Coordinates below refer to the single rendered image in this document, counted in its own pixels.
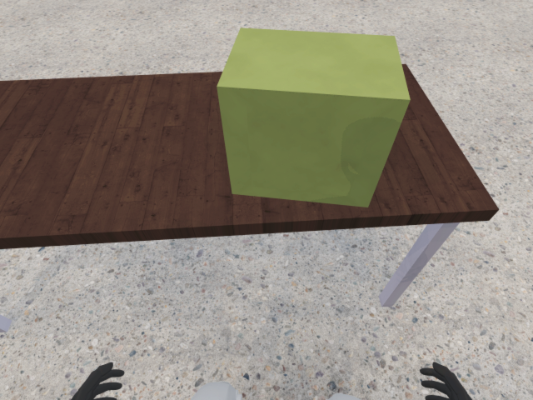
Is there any carton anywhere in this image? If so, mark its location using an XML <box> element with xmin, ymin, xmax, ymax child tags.
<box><xmin>217</xmin><ymin>27</ymin><xmax>411</xmax><ymax>208</ymax></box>

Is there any table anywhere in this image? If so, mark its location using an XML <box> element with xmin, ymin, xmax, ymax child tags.
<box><xmin>0</xmin><ymin>64</ymin><xmax>499</xmax><ymax>333</ymax></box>

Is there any left robot hand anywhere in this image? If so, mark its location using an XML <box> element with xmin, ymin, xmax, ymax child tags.
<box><xmin>71</xmin><ymin>362</ymin><xmax>125</xmax><ymax>400</ymax></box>

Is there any left robot thigh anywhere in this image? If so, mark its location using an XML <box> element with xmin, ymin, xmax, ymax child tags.
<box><xmin>190</xmin><ymin>382</ymin><xmax>242</xmax><ymax>400</ymax></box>

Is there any right robot hand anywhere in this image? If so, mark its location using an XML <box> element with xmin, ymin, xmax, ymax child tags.
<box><xmin>420</xmin><ymin>362</ymin><xmax>472</xmax><ymax>400</ymax></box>

